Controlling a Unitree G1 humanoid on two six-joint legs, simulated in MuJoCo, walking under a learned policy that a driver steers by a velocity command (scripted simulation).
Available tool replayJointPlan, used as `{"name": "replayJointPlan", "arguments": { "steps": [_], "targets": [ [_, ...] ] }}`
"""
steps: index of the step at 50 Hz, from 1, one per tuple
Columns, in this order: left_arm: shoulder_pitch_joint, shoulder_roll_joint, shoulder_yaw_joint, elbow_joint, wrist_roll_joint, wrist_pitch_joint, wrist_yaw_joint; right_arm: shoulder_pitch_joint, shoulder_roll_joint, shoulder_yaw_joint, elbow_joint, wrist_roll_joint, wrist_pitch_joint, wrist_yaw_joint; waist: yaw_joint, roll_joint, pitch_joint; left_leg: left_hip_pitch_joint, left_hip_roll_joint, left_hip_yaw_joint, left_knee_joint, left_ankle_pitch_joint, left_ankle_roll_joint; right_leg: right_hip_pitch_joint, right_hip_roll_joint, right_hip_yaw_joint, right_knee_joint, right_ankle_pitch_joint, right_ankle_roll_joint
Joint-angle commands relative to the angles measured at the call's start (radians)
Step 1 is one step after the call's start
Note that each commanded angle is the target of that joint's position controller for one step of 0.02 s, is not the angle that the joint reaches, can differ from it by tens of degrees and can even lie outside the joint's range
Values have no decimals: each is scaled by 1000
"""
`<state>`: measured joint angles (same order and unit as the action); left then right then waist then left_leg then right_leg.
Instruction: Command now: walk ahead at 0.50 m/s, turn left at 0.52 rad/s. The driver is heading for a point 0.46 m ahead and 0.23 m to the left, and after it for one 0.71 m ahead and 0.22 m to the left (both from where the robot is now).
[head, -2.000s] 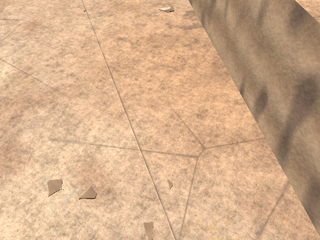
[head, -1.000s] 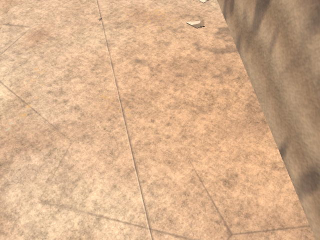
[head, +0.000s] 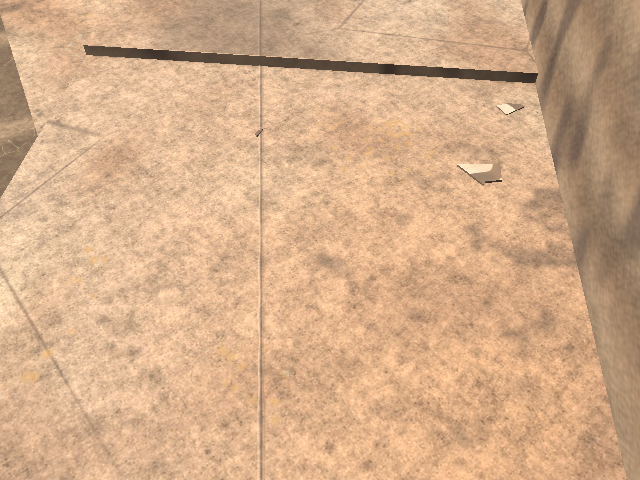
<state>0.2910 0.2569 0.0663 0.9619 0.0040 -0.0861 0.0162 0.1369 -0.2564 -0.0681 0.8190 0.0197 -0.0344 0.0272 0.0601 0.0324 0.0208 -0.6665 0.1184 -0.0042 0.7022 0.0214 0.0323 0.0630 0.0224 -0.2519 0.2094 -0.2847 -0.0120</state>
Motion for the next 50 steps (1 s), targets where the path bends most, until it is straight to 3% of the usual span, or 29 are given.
{"name": "replayJointPlan", "arguments": {
  "steps": [1,3,4,5,6,7,8,9,10,11,12,14,17,21,25,28,29,30,31,32,33,34,35,36,37,39,43,47,50],
  "targets": [
    [15,186,44,-39,-16,15,8,-128,-41,-1,-121,2,-12,24,6,-65,86,-56,-15,45,-58,-68,30,38,-329,60,-19,487,-132],
    [-13,212,53,-52,-22,30,13,-91,-73,-16,-135,3,-7,33,-37,-100,37,48,-73,99,-64,-165,66,70,-332,30,98,799,-109],
    [-28,225,57,-59,-24,38,15,-25,-100,-31,-128,5,-4,33,-81,-117,-10,146,-112,125,-59,-213,89,68,-326,18,211,949,-98],
    [-48,231,57,-66,-28,46,17,102,-143,-56,-101,9,-3,29,-157,-110,-79,321,-158,141,-104,-195,120,25,-300,-1,391,1000,-75],
    [-48,217,50,-76,-22,44,18,267,-212,-93,-59,10,2,11,-236,-57,-166,607,-160,69,-159,-154,162,-148,-258,-8,652,828,-32],
    [20,78,11,-127,16,24,7,298,-328,-118,-46,13,6,-7,-153,200,-227,934,89,-410,-205,-237,304,-583,-98,16,1019,32,31],
    [-4,80,-2,-151,-6,-24,-8,299,-306,-99,-86,1,-13,1,-148,164,-380,1070,224,-844,-379,-354,420,-773,23,273,1193,-334,34],
    [-136,146,15,-184,-47,-52,-23,289,-231,-76,-78,-6,-25,6,-188,73,-283,1035,203,-735,-430,-308,358,-889,-29,342,1211,-257,6],
    [-160,141,11,-193,-51,-68,-26,239,-200,-67,-80,-3,-34,6,-156,32,-181,905,166,-586,-422,-231,319,-895,-76,336,1137,-166,-18],
    [-151,138,14,-174,-28,-72,-18,159,-163,-57,-96,-2,-37,2,-106,-34,-123,756,122,-476,-428,-157,281,-827,-119,338,1047,-95,-18],
    [-134,151,24,-163,-15,-61,-15,106,-130,-45,-116,-7,-38,-3,-68,-21,-90,646,85,-399,-449,-78,260,-749,-147,341,972,-47,-11],
    [-116,143,27,-165,-3,-33,-17,88,-137,-44,-130,-10,-39,-13,-39,0,-76,544,58,-350,-486,15,262,-674,-152,332,898,-5,18],
    [-196,108,17,-196,13,-17,-9,140,-177,-55,-117,-1,-42,-33,-55,-3,-38,486,22,-274,-506,67,253,-691,-125,312,721,121,66],
    [-338,80,3,-236,5,-28,-18,183,-182,-57,-104,-2,-27,-47,-111,54,5,435,-35,-235,-505,-98,193,-622,-66,299,407,358,77],
    [-398,109,7,-265,-10,-41,-32,236,-170,-55,-72,5,-23,-46,-138,72,12,484,-4,-306,-448,-163,169,-556,-42,322,288,399,54],
    [-338,157,22,-249,-10,-57,-41,222,-168,-57,-75,2,-18,-55,-99,103,2,578,36,-389,-347,-109,158,-521,-47,344,261,269,19],
    [-275,166,29,-230,-9,-62,-40,210,-163,-56,-81,4,-14,-57,-60,108,-14,569,27,-401,-301,-67,145,-439,-37,325,241,237,4],
    [-165,193,45,-198,-1,-66,-35,196,-135,-45,-92,-1,-14,-56,-4,93,-81,540,-27,-373,-177,-8,115,-277,-48,324,225,238,-24],
    [-18,243,58,-178,11,-67,-30,208,-81,-24,-111,-20,-15,-50,52,-10,-225,424,-97,-295,96,-121,80,-20,-195,460,247,177,-78],
    [77,322,75,-145,23,-54,-33,355,-17,-7,-141,16,-24,-47,-18,-396,-344,61,-244,-179,427,-600,13,299,-427,944,135,-53,-242],
    [39,224,54,-157,-3,-50,-39,363,-125,-21,-113,29,-24,-53,-11,-310,-302,-73,-158,-208,573,-611,5,279,-446,1047,80,-282,-233],
    [-12,153,36,-179,-11,-42,-34,258,-181,-36,-117,24,-19,-52,21,-194,-173,-110,-119,-184,600,-514,-1,163,-399,876,69,-265,-183],
    [-59,145,30,-181,-4,-32,-29,205,-178,-36,-127,13,-17,-53,8,-120,-96,-80,-77,-144,584,-432,-7,37,-358,734,57,-137,-155],
    [-84,122,22,-171,3,-25,-25,168,-164,-37,-137,1,-19,-50,-2,-108,-42,-61,-50,-141,535,-376,-9,-50,-318,641,34,-27,-148],
    [-91,112,16,-163,14,-25,-19,168,-145,-38,-143,6,-18,-43,-21,-137,-29,-16,-22,-138,504,-341,-8,-105,-294,566,13,41,-138],
    [-87,111,17,-145,9,-32,-16,166,-108,-33,-156,18,-7,-36,-28,-150,-13,3,-3,-111,461,-318,-13,-143,-276,469,-30,107,-148],
    [-76,158,31,-117,0,-36,-12,93,-80,-23,-208,10,6,-32,-26,-102,19,-61,16,-94,306,-203,-30,-140,-294,342,-77,237,-176],
    [-72,174,28,-101,-5,-22,-9,-18,-44,-5,-250,-1,-2,-5,-2,-80,53,42,-23,-15,48,-16,-20,-170,-245,174,-55,483,-149],
    [-10,200,26,-69,-20,-3,-10,-77,-42,-4,-282,-4,-4,14,11,-92,36,127,-74,34,-66,4,-3,-110,-261,138,5,671,-137]
  ]
}}
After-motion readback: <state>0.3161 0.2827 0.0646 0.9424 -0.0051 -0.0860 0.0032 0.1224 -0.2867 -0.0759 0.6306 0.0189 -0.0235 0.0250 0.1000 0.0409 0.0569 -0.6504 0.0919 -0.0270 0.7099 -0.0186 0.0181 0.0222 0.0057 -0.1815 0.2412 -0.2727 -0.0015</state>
